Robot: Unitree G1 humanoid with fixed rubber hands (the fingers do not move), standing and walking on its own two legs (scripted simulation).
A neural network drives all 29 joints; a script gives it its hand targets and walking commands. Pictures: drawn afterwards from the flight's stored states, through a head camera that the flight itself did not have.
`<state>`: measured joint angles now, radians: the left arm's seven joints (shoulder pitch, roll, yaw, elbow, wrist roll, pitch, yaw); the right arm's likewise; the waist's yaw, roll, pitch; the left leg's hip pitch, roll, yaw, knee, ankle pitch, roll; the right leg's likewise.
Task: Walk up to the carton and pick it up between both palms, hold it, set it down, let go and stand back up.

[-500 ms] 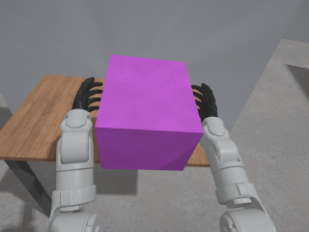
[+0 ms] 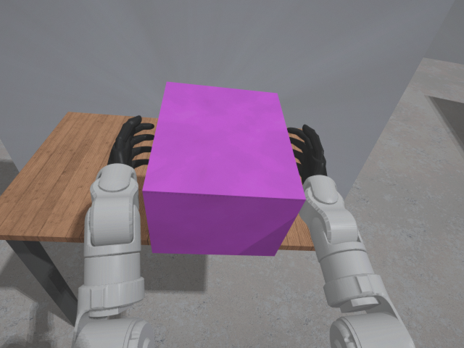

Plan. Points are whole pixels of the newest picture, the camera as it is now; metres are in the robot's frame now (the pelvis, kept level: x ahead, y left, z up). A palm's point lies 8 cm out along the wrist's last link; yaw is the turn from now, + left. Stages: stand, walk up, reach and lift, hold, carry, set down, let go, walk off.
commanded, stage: hold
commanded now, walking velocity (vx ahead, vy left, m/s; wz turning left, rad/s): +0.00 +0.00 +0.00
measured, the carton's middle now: (219, 167) +0.40 +0.01 +0.14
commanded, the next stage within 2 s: none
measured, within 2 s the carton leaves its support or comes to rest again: neither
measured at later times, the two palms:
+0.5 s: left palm (123, 165) +0.35 +0.16 +0.18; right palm (312, 172) +0.35 -0.15 +0.17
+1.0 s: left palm (123, 163) +0.36 +0.16 +0.18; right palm (310, 168) +0.36 -0.15 +0.17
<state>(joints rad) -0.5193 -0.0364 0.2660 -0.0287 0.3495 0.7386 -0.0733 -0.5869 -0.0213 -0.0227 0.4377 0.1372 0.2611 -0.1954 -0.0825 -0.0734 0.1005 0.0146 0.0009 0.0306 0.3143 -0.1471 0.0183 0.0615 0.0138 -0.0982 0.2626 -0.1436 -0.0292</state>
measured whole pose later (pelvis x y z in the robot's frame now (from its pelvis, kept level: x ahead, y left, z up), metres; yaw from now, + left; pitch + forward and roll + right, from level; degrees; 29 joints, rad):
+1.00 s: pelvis +0.00 +0.00 +0.00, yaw +0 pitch -10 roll -1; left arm -0.53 -0.03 0.27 -0.01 0.36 0.72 -0.07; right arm -0.62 -0.04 -0.01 0.49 0.14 0.23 -0.19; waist -0.09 -0.08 0.11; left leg 0.02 0.00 0.03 0.31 -0.15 0.02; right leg 0.07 0.01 -0.10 0.26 -0.15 -0.03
